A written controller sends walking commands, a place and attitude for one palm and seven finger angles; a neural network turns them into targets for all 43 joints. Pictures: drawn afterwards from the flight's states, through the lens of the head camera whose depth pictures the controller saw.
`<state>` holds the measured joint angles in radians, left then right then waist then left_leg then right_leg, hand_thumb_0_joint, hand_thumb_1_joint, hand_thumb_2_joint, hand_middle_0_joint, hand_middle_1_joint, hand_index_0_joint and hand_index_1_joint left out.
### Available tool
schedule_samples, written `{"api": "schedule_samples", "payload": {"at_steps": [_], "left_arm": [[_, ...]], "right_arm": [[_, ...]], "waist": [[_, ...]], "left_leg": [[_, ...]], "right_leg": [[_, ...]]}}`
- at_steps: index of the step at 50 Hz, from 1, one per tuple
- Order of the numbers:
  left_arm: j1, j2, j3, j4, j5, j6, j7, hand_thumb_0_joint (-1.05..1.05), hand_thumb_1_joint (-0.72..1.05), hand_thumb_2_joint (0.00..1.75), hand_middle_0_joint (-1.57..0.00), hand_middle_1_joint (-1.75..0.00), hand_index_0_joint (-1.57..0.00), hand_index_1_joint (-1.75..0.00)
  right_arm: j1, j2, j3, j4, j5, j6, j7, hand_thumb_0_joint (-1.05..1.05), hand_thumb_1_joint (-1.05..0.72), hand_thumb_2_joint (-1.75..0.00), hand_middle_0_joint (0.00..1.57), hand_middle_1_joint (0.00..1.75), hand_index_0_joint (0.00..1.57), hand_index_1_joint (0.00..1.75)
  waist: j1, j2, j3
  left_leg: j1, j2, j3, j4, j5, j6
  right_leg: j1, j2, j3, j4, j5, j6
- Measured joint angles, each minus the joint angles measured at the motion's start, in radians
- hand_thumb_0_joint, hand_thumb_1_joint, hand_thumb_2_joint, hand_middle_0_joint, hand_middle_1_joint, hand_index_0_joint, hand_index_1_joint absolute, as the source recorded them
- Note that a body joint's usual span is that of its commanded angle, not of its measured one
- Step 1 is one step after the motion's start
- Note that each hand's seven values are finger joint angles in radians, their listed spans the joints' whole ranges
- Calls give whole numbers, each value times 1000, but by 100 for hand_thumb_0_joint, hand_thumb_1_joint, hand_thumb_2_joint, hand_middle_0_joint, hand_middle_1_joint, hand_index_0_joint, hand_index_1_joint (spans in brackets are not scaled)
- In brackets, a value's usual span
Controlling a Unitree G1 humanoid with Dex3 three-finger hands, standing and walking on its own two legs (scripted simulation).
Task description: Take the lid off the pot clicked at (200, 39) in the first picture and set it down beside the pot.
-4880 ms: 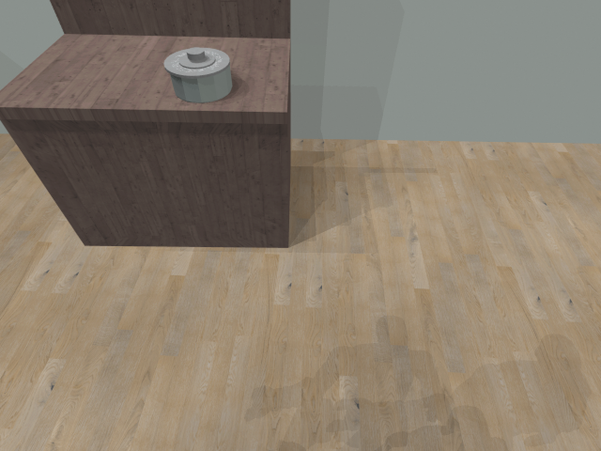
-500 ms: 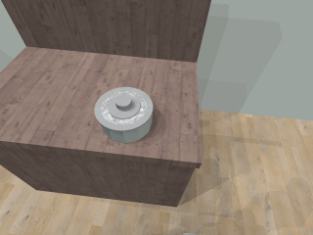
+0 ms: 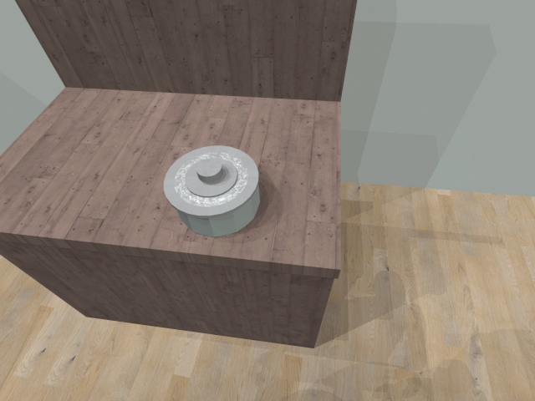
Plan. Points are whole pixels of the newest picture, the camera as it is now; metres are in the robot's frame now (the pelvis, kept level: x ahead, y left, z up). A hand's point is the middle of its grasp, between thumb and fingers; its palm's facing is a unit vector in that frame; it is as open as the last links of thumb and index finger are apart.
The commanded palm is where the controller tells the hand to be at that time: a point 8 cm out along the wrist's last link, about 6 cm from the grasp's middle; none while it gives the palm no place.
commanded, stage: come to a stop and stand still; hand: left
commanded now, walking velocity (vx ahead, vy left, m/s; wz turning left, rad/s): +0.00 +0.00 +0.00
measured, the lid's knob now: (209, 170) +0.51 +0.17 +0.01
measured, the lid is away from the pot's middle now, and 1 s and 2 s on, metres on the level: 0.00 0.00 0.00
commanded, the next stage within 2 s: look again from close up in 0.44 s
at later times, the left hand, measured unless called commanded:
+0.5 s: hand out of the picture -0.05 +0.20 -0.17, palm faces +0.05 -0.98 -0.22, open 7.4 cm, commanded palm none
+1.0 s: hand out of the picture +0.00 +0.23 -0.18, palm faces +0.02 -0.98 -0.22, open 7.4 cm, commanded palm none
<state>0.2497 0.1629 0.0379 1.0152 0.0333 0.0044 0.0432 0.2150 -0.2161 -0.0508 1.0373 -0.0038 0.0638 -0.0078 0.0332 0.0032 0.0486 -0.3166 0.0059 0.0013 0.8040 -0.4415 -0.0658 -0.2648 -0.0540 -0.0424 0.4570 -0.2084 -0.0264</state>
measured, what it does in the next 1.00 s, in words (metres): steps on the spot: left foot, then right foot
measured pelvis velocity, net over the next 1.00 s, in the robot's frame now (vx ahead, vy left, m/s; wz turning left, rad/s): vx -0.02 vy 0.05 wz -0.01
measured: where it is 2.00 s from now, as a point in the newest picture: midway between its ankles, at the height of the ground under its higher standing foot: outside the picture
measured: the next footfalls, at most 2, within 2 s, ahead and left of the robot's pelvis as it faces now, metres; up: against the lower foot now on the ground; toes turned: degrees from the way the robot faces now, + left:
left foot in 0.10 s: +0.07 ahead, +0.17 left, +0.00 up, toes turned +4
right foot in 0.36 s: -0.01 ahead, -0.06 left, +0.00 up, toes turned -2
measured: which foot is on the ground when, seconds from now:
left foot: up 0.00-0.08, down 0.10-1.00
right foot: down 0.00-0.10, up 0.12-0.34, down 0.36-1.00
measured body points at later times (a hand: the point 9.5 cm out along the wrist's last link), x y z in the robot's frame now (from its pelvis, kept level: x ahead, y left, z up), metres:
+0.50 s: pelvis -0.03 +0.03 +0.00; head -0.03 +0.01 +0.45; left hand -0.05 +0.25 -0.16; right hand -0.03 -0.19 -0.17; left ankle -0.04 +0.15 -0.74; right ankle -0.05 -0.06 -0.75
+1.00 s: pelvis -0.02 +0.05 -0.01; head -0.01 +0.04 +0.44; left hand +0.00 +0.28 -0.16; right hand -0.04 -0.16 -0.17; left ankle -0.04 +0.15 -0.75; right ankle -0.05 -0.06 -0.74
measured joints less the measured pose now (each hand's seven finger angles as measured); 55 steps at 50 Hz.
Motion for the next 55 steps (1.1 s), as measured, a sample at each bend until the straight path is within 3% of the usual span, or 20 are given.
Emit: {"api": "schedule_samples", "payload": {"at_steps": [4, 5, 9, 13, 16, 18, 22, 28, 31, 36, 46, 55], "left_arm": [[18, 22, 6, 20, -5, 14, -3, 1, 90, 90, -20, -30, -21, -30], [23, 24, 7, 24, -8, 19, -3, 1, 90, 90, -20, -30, -21, -30], [29, 52, 13, 54, -12, 43, -2, 1, 91, 90, -20, -30, -20, -30], [37, 44, 8, 68, -12, 41, -8, 1, 91, 90, -20, -30, -20, -30], [44, 26, -3, 76, -16, 31, -8, 1, 91, 90, -19, -30, -20, -30], [48, 14, -10, 85, -18, 18, -7, 1, 91, 90, -19, -30, -20, -30], [62, -28, -31, 113, -19, -6, -9, 1, 91, 90, -19, -30, -20, -30], [72, -42, -42, 131, -20, -22, -2, 1, 91, 90, -20, -30, -20, -30], [75, -49, -50, 100, -16, -42, 8, 1, 91, 90, -20, -30, -20, -30], [77, -45, -51, 78, -18, -25, -1, 1, 91, 90, -20, -30, -21, -30], [51, -11, -41, 45, -21, -21, -2, 1, 91, 90, -20, -30, -20, -30], [38, -4, -40, 43, -22, -18, 2, 1, 91, 90, -19, -30, -20, -30]], "right_arm": [[3, 11, 15, -14, 2, -28, -1, 0, -91, -90, 19, 30, 20, 30], [10, 11, 18, -18, 1, -39, -3, 0, -91, -90, 19, 30, 20, 30], [28, 61, 42, -3, -10, -45, -12, 0, -91, -90, 19, 30, 20, 30], [41, 67, 53, 15, -12, -44, -28, 0, -93, -90, 20, 30, 20, 30], [43, 62, 57, 23, -13, -47, -29, 0, -93, -90, 20, 30, 20, 30], [47, 59, 57, 29, -8, -51, -30, 0, -93, -90, 20, 30, 20, 30], [58, 42, 54, 54, 2, -45, -26, 0, -93, -90, 20, 30, 20, 30], [83, 64, 66, 81, 0, -53, -17, 0, -92, -90, 20, 30, 20, 30], [90, 65, 62, 44, -4, -62, -8, 0, -91, -90, 20, 30, 20, 30], [127, 66, 59, 22, -11, -71, -7, 0, -91, -90, 20, 30, 20, 30], [134, 92, 77, 40, -8, -86, -13, 0, -91, -90, 20, 30, 20, 30], [102, 78, 72, 63, -4, -92, -20, 1, -92, -90, 20, 30, 20, 30]], "waist": [[2, -13, -20], [-3, -3, -30], [-5, -53, -52], [-2, -55, -64], [-5, -45, -58], [-6, -36, -52], [-25, 30, -50], [-33, 21, -50], [-46, 27, -24], [-56, 20, -38], [-46, 10, -53], [-40, -5, -46]], "left_leg": [[116, 4, 21, -281, 135, 19], [143, 12, 17, -343, 150, 37], [155, -17, 30, -349, 153, 72], [168, -35, 40, -386, 182, 82], [163, -49, 49, -389, 189, 85], [148, -56, 54, -366, 181, 82], [154, -22, 30, -374, 189, 65], [152, 1, 26, -391, 206, 59], [94, 23, 4, -306, 175, 59], [62, 12, 9, -253, 143, 66], [82, -16, 28, -278, 140, 86], [113, -25, 34, -300, 133, 90]], "right_leg": [[-26, -1, 2, 41, -6, 26], [-40, 7, -5, 67, -16, 33], [-68, 8, 32, 205, -173, 34], [-67, 18, 43, 320, -206, 31], [-8, 14, 31, 229, -203, 34], [49, 15, 30, 99, -120, 29], [86, 51, 5, 30, -84, -6], [103, 74, 0, -29, -49, -14], [76, 97, -12, -8, -47, -19], [39, 83, -8, 56, -83, -12], [37, 55, 11, 72, -103, 8], [61, 47, 17, 64, -116, 15]]}}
